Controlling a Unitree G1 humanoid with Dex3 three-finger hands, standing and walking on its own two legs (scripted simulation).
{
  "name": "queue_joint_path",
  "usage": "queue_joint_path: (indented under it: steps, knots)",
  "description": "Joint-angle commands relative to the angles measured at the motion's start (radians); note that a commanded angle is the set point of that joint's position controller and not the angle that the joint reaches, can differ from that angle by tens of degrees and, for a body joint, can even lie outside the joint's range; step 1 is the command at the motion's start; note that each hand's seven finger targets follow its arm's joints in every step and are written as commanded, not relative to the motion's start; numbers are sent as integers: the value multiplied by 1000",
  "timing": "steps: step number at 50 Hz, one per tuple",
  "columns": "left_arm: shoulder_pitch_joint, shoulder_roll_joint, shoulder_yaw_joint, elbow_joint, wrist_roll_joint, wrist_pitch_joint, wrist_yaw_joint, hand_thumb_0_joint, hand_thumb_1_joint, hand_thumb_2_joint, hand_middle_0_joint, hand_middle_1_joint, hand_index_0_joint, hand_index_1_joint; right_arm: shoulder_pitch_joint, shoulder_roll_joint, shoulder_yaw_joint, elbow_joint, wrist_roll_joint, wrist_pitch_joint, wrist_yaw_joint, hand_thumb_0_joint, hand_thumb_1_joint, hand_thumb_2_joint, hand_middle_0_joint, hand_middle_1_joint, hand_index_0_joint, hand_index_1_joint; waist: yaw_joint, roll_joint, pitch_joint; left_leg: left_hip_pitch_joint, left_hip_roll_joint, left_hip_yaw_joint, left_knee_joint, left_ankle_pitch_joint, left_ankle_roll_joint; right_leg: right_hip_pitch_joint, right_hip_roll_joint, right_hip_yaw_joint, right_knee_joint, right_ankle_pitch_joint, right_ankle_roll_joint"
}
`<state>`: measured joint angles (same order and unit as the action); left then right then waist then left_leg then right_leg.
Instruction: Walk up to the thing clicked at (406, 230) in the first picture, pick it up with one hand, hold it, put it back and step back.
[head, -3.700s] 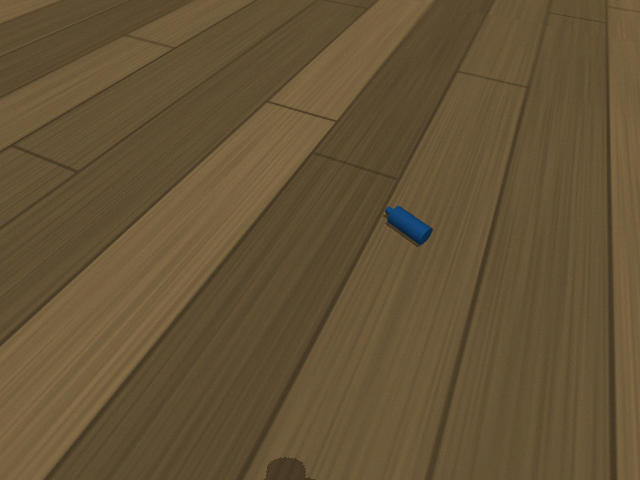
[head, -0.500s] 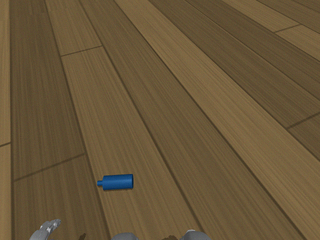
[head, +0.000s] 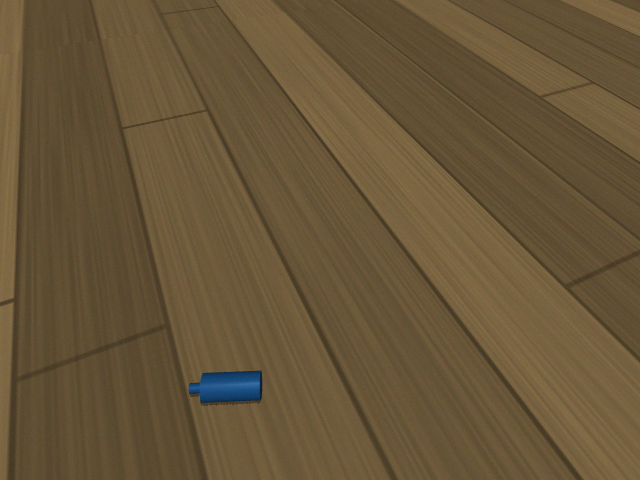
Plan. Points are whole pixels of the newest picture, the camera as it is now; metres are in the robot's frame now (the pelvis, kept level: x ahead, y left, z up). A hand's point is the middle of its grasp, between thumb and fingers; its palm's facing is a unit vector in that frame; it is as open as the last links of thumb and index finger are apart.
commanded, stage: walk up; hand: left
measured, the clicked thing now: (225, 386) +0.48 +0.28 -0.73
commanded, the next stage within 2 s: stand in 1.02 s
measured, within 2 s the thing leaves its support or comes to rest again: neither
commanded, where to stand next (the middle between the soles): +0.05 -0.02 m, yaw +3 degrees
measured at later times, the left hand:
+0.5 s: hand out of the picture +0.12 +0.24 -0.14, palm faces +0.00 -0.95 -0.32, open 7.4 cm
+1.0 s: hand out of the picture +0.11 +0.24 -0.14, palm faces +0.00 -0.95 -0.32, open 7.4 cm
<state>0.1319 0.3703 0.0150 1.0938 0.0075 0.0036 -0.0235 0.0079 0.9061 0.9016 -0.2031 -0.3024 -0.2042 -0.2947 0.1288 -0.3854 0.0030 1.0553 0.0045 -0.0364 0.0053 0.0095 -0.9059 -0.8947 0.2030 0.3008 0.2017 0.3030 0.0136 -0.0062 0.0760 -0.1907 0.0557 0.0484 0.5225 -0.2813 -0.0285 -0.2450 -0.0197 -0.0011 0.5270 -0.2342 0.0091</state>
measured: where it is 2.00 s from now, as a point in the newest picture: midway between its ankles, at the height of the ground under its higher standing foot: outside the picture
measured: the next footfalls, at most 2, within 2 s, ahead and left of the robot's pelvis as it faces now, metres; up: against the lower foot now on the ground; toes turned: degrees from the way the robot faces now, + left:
none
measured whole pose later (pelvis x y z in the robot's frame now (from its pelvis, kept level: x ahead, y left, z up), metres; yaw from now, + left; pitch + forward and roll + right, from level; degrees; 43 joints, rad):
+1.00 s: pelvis +0.02 +0.00 +0.01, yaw +0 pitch -2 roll +0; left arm 0.08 0.33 0.04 1.14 0.02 0.01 -0.02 0.01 0.91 0.90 -0.20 -0.30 -0.20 -0.29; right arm 0.11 -0.35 -0.01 1.14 -0.01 -0.03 0.00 0.01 -0.91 -0.89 0.20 0.30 0.20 0.30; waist -0.01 0.00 0.05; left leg -0.08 0.06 0.05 0.34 -0.21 -0.04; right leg -0.15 -0.01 -0.01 0.36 -0.18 0.01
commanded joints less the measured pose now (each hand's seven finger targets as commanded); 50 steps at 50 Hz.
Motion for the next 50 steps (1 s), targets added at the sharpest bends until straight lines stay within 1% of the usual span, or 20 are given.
queue_joint_path:
  steps: [1,3,6,8,9,14,18,22,23,24,25,26,27,30,32,40,41,45,48,50]
  knots:
    - [-91,213,39,-50,-6,-26,12,0,900,900,-200,-300,-200,-300,-38,-213,-47,-32,-1,-17,-17,0,-900,-900,200,300,200,300,-20,-32,-114,64,71,-71,-122,114,59,33,-109,129,-166,127,-63]
    - [-107,210,42,-40,-6,-23,14,0,900,900,-200,-300,-200,-300,-44,-209,-48,-17,-5,-13,-18,0,-900,-900,200,300,200,300,-22,-39,-92,57,73,-72,-142,115,53,29,-105,122,-191,78,-57]
    - [-114,203,44,-28,-6,-21,14,0,900,900,-200,-300,-200,-300,-55,-209,-46,0,-7,-13,-17,0,-900,-900,200,300,200,300,-17,-31,-95,61,78,-77,-172,128,52,53,-103,114,-206,72,-51]
    - [-119,193,43,-22,-6,-21,13,0,900,900,-200,-300,-200,-300,-65,-207,-43,10,-10,-16,-17,0,-900,-900,200,300,200,300,-14,-19,-104,62,83,-82,-188,153,50,73,-103,108,-206,118,-46]
    - [-111,193,45,-15,-7,-19,14,0,900,900,-200,-300,-200,-300,-74,-205,-43,13,-10,-17,-17,0,-900,-900,200,300,200,300,-8,-17,-104,71,85,-80,-196,165,48,72,-99,101,-206,121,-44]
    - [-119,183,48,-12,-6,-20,15,0,900,900,-200,-300,-200,-300,-79,-200,-43,22,-10,-18,-20,0,-900,-900,200,300,200,300,-10,-7,-132,92,91,-74,-204,233,43,115,-104,92,-207,211,-40]
    - [-129,184,52,-8,-4,-17,16,0,900,900,-200,-300,-200,-300,-82,-195,-43,25,-11,-17,-22,0,-900,-900,200,300,200,300,-11,-1,-128,86,93,-72,-219,244,41,127,-101,84,-206,225,-36]
    - [-137,184,55,-11,-1,-15,15,0,900,900,-200,-300,-200,-300,-78,-193,-45,24,-11,-15,-23,0,-900,-900,200,300,200,300,-15,-2,-125,82,95,-70,-226,229,41,137,-100,77,-209,218,-34]
    - [-143,180,52,-13,-1,-15,15,0,900,900,-200,-300,-200,-300,-76,-195,-45,27,-12,-16,-23,0,-900,-900,200,300,200,300,-16,-5,-127,80,93,-69,-228,223,42,138,-102,85,-212,224,-33]
    - [-129,182,55,-12,-1,-15,15,0,900,900,-200,-300,-200,-300,-79,-196,-47,23,-12,-15,-23,0,-900,-900,200,300,200,300,-13,1,-129,100,98,-66,-227,234,41,130,-99,76,-208,217,-35]
    - [-135,177,53,-14,-1,-15,15,0,900,900,-200,-300,-200,-300,-72,-193,-46,25,-14,-16,-24,0,-900,-900,200,300,200,300,-16,-4,-139,92,96,-66,-225,244,42,143,-102,85,-213,235,-34]
    - [-145,181,56,-13,0,-14,15,0,900,900,-200,-300,-200,-300,-66,-193,-47,26,-12,-16,-25,0,-900,-900,200,300,200,300,-21,0,-129,81,93,-66,-233,234,38,144,-99,79,-208,226,-37]
    - [-137,176,53,-16,-1,-13,14,0,900,900,-200,-300,-200,-300,-75,-193,-45,25,-14,-16,-24,0,-900,-900,200,300,200,300,-13,5,-126,89,93,-65,-233,228,40,134,-99,83,-212,223,-33]
    - [-140,181,57,-12,0,-12,15,0,900,900,-200,-300,-200,-300,-70,-194,-47,26,-12,-15,-25,0,-900,-900,200,300,200,300,-17,0,-113,75,94,-69,-241,228,39,142,-95,74,-209,218,-32]
    - [-134,176,55,-15,0,-13,14,0,900,900,-200,-300,-200,-300,-62,-192,-45,26,-13,-15,-25,0,-900,-900,200,300,200,300,-16,-6,-130,90,93,-66,-234,234,40,147,-99,83,-215,222,-33]
    - [-138,179,56,-22,2,-12,14,0,900,900,-200,-300,-200,-300,-59,-192,-46,24,-17,-10,-25,0,-900,-900,200,300,200,300,-21,0,-106,81,87,-66,-239,189,40,130,-94,88,-225,182,-35]
    - [-124,176,54,-21,1,-12,14,0,900,900,-200,-300,-200,-300,-66,-194,-46,22,-16,-11,-24,0,-900,-900,200,300,200,300,-16,8,-112,93,91,-67,-242,191,42,130,-95,87,-222,194,-33]
    - [-115,176,56,-21,3,-13,15,0,900,900,-200,-300,-200,-300,-61,-190,-46,19,-16,-10,-23,0,-900,-900,200,300,200,300,-16,-3,-115,101,90,-65,-236,197,44,126,-93,85,-228,190,-31]
    - [-126,176,58,-23,3,-13,15,0,900,900,-200,-300,-200,-300,-55,-189,-47,19,-17,-10,-23,0,-900,-900,200,300,200,300,-22,3,-95,80,89,-66,-246,187,39,123,-90,84,-228,185,-31]
    - [-117,176,59,-22,2,-13,15,0,900,900,-200,-300,-200,-300,-54,-190,-47,21,-16,-11,-24,0,-900,-900,200,300,200,300,-18,8,-102,85,92,-69,-248,200,40,129,-90,82,-222,189,-32]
